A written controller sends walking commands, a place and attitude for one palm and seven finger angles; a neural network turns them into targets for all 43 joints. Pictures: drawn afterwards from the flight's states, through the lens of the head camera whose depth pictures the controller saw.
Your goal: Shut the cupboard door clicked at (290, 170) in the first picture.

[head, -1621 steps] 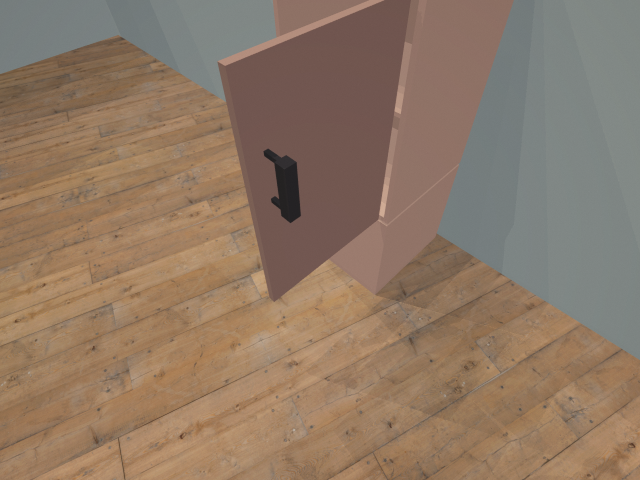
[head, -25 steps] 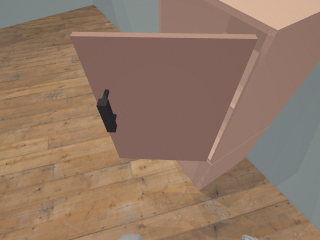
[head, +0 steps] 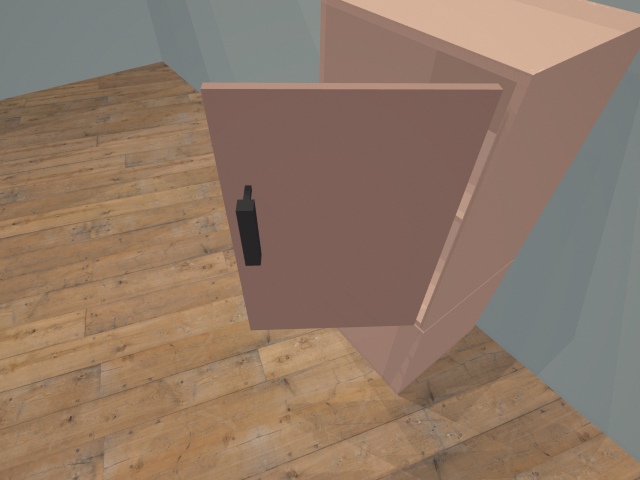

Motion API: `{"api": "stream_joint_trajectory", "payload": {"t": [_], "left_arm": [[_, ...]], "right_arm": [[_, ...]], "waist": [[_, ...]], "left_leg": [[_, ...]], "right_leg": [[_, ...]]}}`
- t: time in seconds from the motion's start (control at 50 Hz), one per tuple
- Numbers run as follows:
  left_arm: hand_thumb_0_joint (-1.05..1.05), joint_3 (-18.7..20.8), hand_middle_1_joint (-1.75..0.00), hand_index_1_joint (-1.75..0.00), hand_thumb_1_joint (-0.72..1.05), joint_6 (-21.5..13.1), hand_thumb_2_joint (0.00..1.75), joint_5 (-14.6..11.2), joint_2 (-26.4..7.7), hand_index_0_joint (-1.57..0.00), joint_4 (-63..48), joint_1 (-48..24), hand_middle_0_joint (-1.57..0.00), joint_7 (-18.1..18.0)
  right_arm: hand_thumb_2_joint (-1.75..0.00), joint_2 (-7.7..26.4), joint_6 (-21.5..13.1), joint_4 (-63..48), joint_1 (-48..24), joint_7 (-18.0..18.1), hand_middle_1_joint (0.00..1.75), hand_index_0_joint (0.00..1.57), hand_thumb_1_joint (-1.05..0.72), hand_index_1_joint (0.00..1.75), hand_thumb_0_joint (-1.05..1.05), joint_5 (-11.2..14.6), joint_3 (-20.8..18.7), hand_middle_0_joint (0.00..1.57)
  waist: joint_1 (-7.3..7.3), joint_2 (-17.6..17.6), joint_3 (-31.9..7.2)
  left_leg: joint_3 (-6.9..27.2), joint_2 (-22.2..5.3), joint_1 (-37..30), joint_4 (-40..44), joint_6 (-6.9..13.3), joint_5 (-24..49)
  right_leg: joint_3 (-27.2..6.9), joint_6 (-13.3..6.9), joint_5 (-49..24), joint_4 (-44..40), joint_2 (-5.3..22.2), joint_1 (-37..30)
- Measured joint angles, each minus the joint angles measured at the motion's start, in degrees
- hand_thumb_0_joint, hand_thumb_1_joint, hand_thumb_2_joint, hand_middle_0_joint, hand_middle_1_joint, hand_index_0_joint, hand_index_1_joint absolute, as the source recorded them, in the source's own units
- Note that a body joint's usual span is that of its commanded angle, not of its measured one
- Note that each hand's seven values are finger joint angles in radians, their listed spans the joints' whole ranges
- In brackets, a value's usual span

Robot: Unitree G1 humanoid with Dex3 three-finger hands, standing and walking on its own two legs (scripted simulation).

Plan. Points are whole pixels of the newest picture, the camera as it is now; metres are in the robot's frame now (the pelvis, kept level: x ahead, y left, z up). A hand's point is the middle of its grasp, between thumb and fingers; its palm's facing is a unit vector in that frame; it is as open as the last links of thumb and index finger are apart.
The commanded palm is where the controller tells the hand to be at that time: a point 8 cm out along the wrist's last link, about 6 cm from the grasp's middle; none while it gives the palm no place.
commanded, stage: come to a stop and stand still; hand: left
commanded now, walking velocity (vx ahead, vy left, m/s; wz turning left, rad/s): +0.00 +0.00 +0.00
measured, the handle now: (250, 225) +0.49 +0.14 +0.03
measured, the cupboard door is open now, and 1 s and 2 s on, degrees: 55 55 55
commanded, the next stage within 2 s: look again from close up in 0.28 s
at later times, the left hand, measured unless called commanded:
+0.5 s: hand out of the picture -0.06 +0.16 -0.17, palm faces +0.05 -0.99 -0.16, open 7.4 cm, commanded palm none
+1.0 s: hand out of the picture +0.01 +0.15 -0.17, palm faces +0.03 -0.99 -0.16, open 7.4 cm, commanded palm none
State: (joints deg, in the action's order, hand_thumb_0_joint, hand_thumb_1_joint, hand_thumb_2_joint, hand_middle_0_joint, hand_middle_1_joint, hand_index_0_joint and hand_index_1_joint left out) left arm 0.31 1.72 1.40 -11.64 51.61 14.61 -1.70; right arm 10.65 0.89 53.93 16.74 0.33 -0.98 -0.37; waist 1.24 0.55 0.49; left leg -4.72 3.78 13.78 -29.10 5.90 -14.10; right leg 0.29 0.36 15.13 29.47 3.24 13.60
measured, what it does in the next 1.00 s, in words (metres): stands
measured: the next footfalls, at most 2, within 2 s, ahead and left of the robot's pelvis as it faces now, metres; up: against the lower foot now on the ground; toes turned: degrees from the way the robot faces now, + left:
none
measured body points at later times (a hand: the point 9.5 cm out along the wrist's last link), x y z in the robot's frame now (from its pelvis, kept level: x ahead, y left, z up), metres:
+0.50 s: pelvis -0.01 +0.01 +0.00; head -0.01 +0.02 +0.45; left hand -0.06 +0.22 -0.16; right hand +0.03 -0.23 -0.14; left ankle +0.02 +0.05 -0.73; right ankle +0.02 -0.16 -0.73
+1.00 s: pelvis +0.01 -0.01 +0.01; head +0.01 +0.00 +0.46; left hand +0.01 +0.20 -0.16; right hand +0.02 -0.24 -0.14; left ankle +0.02 +0.05 -0.73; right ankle +0.02 -0.16 -0.73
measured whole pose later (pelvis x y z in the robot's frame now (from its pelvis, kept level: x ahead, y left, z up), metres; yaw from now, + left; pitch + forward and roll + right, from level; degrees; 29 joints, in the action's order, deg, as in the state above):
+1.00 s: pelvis +0.01 -0.01 +0.01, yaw +2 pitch -1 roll +0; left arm -1.2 -0.8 0.9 -9.3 60.6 17.8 -2.2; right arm 8.4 -1.0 63.4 16.0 0.8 0.0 0.5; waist 0.4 -1.7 1.1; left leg -2.5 4.0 11.3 -23.3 4.7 -10.9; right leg -1.1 2.0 11.9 23.7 1.6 10.6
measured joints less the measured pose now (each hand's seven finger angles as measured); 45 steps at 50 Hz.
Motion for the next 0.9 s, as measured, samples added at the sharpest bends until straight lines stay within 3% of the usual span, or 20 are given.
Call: {"api": "stream_joint_trajectory", "payload": {"t": [0.2,0.4,0.64,0.9], "left_arm": [[0.01,-0.6,-0.30,-0.30,0.91,-0.4,0.90,0.0,1.2,-0.20,4.2,5.5,-0.20,0.0],[0.01,-1.4,-0.30,-0.30,0.91,-1.3,0.90,-0.1,2.3,-0.20,8.9,9.1,-0.20,-0.2],[0.01,-1.7,-0.30,-0.30,0.91,-2.1,0.90,-0.1,3.0,-0.20,10.1,6.8,-0.20,-0.4],[0.01,-1.6,-0.30,-0.30,0.91,-2.4,0.90,-0.3,2.4,-0.20,9.0,3.5,-0.20,-0.4]], "right_arm": [[-0.90,-0.1,-0.1,3.4,1.6,0.0,0.30,0.20,-0.91,0.30,0.00,0.3,0.2,0.20],[-0.90,-0.8,-1.0,5.8,-0.2,0.2,0.30,0.20,-0.90,0.30,0.00,0.8,0.5,0.20],[-0.90,-1.3,-1.9,7.5,-1.5,0.6,0.30,0.20,-0.91,0.30,0.00,1.1,0.6,0.20],[-0.90,-2.0,-1.8,8.9,-0.9,0.5,0.30,0.20,-0.91,0.30,0.00,1.0,0.8,0.20]], "waist": [[-0.63,-0.8,-0.3],[-1.68,-1.6,0.0],[-1.78,-2.4,-0.3],[-0.97,-2.4,0.2]], "left_leg": [[0.8,1.4,0.1,2.9,0.6,2.7],[0.9,1.5,-0.5,4.5,0.6,3.6],[1.5,1.4,-2.0,5.7,0.1,3.8],[2.0,0.6,-2.3,5.9,-0.9,3.4]], "right_leg": [[-2.3,-0.2,-2.0,-2.0,-0.5,0.2],[-2.6,1.2,-3.4,-3.8,-0.4,-0.6],[-2.1,2.4,-3.6,-5.0,-0.5,-2.1],[-1.5,1.9,-3.4,-5.6,-1.3,-2.7]]}}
